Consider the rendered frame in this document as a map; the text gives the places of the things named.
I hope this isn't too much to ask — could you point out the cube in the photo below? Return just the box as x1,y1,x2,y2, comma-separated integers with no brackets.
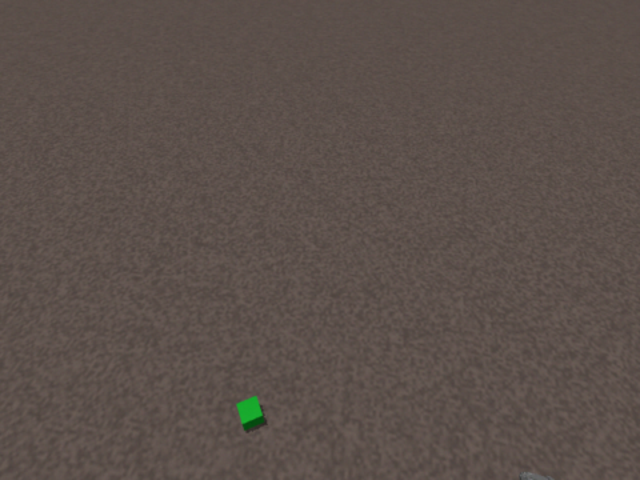
236,396,264,430

